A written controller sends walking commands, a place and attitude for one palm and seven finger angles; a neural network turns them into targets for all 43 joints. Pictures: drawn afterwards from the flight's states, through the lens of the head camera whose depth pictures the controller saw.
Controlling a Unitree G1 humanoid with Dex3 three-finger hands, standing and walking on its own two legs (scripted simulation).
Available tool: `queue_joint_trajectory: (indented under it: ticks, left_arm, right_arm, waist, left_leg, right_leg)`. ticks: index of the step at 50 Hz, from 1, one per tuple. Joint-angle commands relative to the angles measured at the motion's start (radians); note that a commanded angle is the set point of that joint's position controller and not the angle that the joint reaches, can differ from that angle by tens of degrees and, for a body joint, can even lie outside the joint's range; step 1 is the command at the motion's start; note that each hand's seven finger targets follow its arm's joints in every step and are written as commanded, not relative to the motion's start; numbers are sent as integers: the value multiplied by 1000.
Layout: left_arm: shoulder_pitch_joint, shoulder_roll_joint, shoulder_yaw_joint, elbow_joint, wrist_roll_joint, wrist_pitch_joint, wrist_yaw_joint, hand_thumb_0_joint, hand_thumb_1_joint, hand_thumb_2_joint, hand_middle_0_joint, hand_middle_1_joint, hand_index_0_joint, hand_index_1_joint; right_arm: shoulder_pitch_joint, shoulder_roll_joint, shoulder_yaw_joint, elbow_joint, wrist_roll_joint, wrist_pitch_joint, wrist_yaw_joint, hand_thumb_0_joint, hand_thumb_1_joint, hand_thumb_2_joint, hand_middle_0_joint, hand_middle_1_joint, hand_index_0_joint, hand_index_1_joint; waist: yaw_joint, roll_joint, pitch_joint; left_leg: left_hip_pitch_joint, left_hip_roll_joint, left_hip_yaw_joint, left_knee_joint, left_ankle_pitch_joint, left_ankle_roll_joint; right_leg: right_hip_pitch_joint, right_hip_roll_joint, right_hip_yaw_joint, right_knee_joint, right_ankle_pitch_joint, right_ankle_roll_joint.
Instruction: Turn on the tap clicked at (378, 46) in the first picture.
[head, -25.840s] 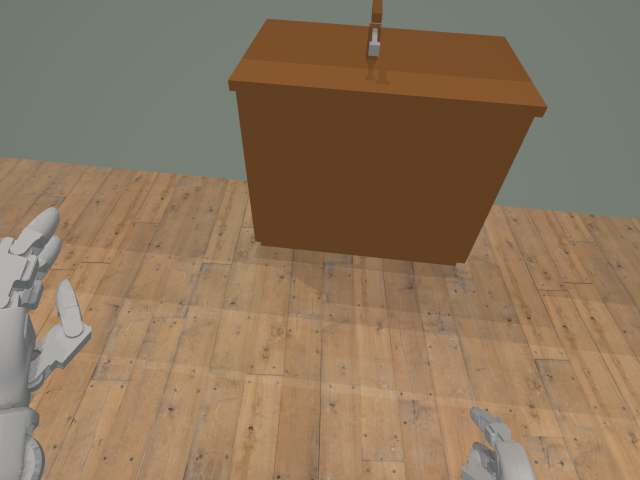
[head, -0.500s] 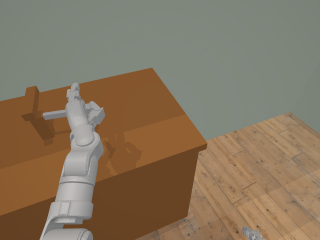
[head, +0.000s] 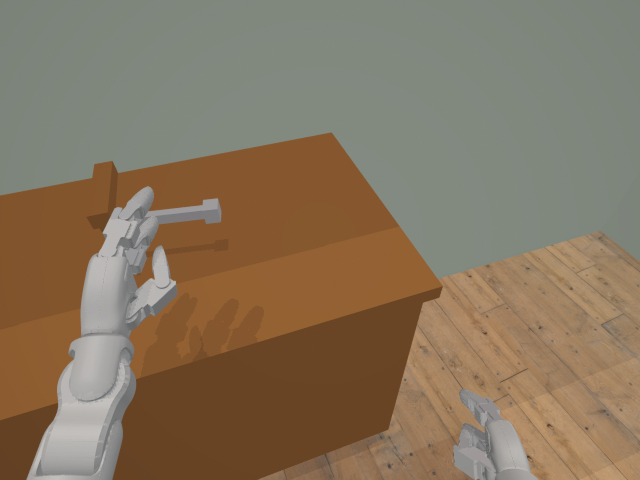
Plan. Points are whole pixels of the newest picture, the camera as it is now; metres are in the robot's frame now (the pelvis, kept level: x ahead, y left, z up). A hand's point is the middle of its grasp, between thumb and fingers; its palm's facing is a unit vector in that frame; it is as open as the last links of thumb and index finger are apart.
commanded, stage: draw the hand back beside the body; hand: left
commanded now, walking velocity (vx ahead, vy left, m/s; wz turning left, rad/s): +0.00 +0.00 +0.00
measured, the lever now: (212, 211) +0.49 +0.22 +0.07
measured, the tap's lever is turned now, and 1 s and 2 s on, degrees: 80 80 80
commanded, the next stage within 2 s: step back with the hand held close in 0.76 s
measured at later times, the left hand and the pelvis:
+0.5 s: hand (89, 336) +0.21 +0.25 +0.15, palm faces +0.39 -0.86 -0.34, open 7.4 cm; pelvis +0.01 +0.01 +0.00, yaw +1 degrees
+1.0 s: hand (82, 331) +0.20 +0.25 +0.16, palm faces +0.42 -0.83 -0.37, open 7.4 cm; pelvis +0.00 +0.00 +0.00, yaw +1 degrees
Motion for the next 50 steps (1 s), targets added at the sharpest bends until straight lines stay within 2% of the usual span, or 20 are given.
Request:
queue_joint_trajectory:
  ticks: [1,7,9,12,14,17,18,21,24,25,28,31,33,36,38,41,44,45,47,50]
  left_arm:
    - [-143,182,141,-316,-2,-70,18,0,900,900,-187,-261,-187,-261]
    - [-39,168,141,-348,-4,-59,15,0,900,900,-193,-279,-193,-279]
    - [-31,166,141,-370,0,-64,17,0,900,900,-195,-285,-195,-285]
    - [16,193,177,-401,2,-71,26,0,900,900,-198,-294,-198,-294]
    - [42,202,190,-442,6,-79,29,0,900,900,-200,-300,-200,-300]
    - [125,215,220,-451,1,-80,32,0,900,900,-200,-300,-200,-300]
    - [147,230,241,-458,0,-78,33,0,900,900,-200,-300,-200,-300]
    - [227,220,253,-464,-6,-79,31,0,900,900,-200,-300,-200,-300]
    - [267,230,276,-496,-6,-80,32,0,900,900,-200,-300,-200,-300]
    - [248,217,259,-486,-5,-80,31,0,900,900,-200,-300,-200,-300]
    - [181,218,246,-494,0,-82,35,0,900,900,-200,-300,-200,-300]
    - [203,211,244,-458,0,-81,40,0,900,900,-200,-300,-200,-300]
    - [195,229,257,-473,-1,-84,41,0,900,900,-200,-300,-200,-300]
    - [225,219,255,-455,-6,-82,38,0,900,900,-200,-300,-200,-300]
    - [217,236,271,-460,-8,-82,38,0,900,900,-200,-300,-200,-300]
    - [223,219,255,-462,-9,-80,35,0,900,900,-200,-300,-200,-300]
    - [186,234,259,-525,-7,-89,38,0,900,900,-200,-300,-200,-300]
    - [44,399,425,-604,-11,-126,45,0,900,900,-200,-300,-200,-300]
    - [231,257,331,-436,0,-119,24,0,900,900,-200,-300,-200,-300]
    - [333,209,290,-431,2,-107,12,0,900,900,-200,-300,-200,-300]
  right_arm:
    - [-104,-120,-48,-156,-2,-47,-4,0,-900,-900,200,300,200,300]
    - [-103,-129,-54,-153,-1,-53,-2,0,-900,-900,200,300,200,300]
    - [-103,-131,-54,-150,0,-57,-4,0,-900,-900,200,300,200,300]
    - [-100,-134,-57,-147,-3,-67,-8,0,-900,-900,200,300,200,300]
    - [-98,-132,-57,-146,-3,-73,-7,0,-900,-900,200,300,200,300]
    - [-92,-135,-63,-146,-4,-80,-6,0,-900,-900,200,300,200,300]
    - [-92,-138,-61,-145,-4,-81,-7,0,-900,-900,200,300,200,300]
    - [-83,-136,-67,-147,-2,-85,-7,0,-900,-900,200,300,200,300]
    - [-76,-137,-69,-151,-1,-86,-7,0,-900,-900,200,300,200,300]
    - [-78,-138,-68,-146,-1,-88,-8,0,-900,-900,200,300,200,300]
    - [-85,-141,-68,-143,2,-97,-13,0,-900,-900,200,300,200,300]
    - [-83,-141,-71,-139,0,-101,-19,0,-900,-900,200,300,200,300]
    - [-89,-141,-68,-139,0,-102,-21,0,-900,-900,200,300,200,300]
    - [-88,-137,-68,-139,-3,-100,-20,0,-900,-900,200,300,200,300]
    - [-92,-137,-67,-138,-1,-98,-20,0,-900,-900,200,300,200,300]
    - [-94,-131,-65,-141,0,-94,-18,0,-900,-900,200,300,200,300]
    - [-99,-131,-64,-153,-1,-99,-22,0,-900,-900,200,300,200,300]
    - [-111,-131,-54,-191,9,-91,-27,0,-900,-900,200,300,200,300]
    - [-81,-122,-58,-155,-1,-72,-28,0,-900,-900,200,300,200,300]
    - [-73,-134,-69,-187,2,-50,-29,0,-900,-900,200,300,200,300]
  waist:
    - [14,21,-155]
    - [9,-27,-108]
    - [7,7,-97]
    - [16,7,-122]
    - [17,43,-121]
    - [23,11,-117]
    - [26,35,-113]
    - [27,4,-105]
    - [29,36,-100]
    - [23,17,-81]
    - [14,28,-69]
    - [18,-11,-73]
    - [21,3,-83]
    - [25,-24,-85]
    - [26,6,-79]
    - [24,27,-75]
    - [26,27,-96]
    - [24,9,-24]
    - [6,-94,-80]
    - [6,-34,-164]
  left_leg:
    - [65,13,-33,-40,190,17]
    - [47,20,-40,-36,176,17]
    - [44,19,-50,-43,160,13]
    - [44,17,-50,-37,150,15]
    - [44,18,-60,-38,157,9]
    - [30,19,-56,-28,166,11]
    - [22,18,-61,-32,160,8]
    - [11,21,-52,-16,177,13]
    - [1,20,-54,-10,186,11]
    - [-3,18,-54,-7,174,12]
    - [5,15,-61,-10,137,15]
    - [6,13,-57,-4,120,21]
    - [9,9,-56,-3,127,24]
    - [-1,9,-51,2,129,26]
    - [-8,5,-51,1,134,26]
    - [-4,8,-46,7,129,25]
    - [8,6,-50,6,124,26]
    - [-51,35,-73,57,98,44]
    - [-41,42,-83,116,179,40]
    - [-10,69,-72,116,326,41]
  right_leg:
    - [-6,-21,20,-51,200,2]
    - [-34,-20,14,-56,171,5]
    - [-41,-19,12,-55,143,3]
    - [-27,-21,13,-55,139,3]
    - [-27,-21,12,-49,137,-1]
    - [-21,-22,10,-47,151,1]
    - [-21,-23,9,-48,141,0]
    - [-24,-26,10,-43,167,3]
    - [-27,-27,10,-37,170,2]
    - [-42,-26,8,-39,163,4]
    - [-67,-26,11,-44,125,4]
    - [-65,-28,11,-43,117,6]
    - [-59,-31,14,-46,127,6]
    - [-47,-36,15,-43,140,8]
    - [-44,-38,19,-47,149,7]
    - [-49,-40,22,-48,147,7]
    - [-46,-39,21,-49,137,7]
    - [-134,-101,134,-85,261,13]
    - [-124,-152,134,-46,415,11]
    - [-118,-147,100,18,459,29]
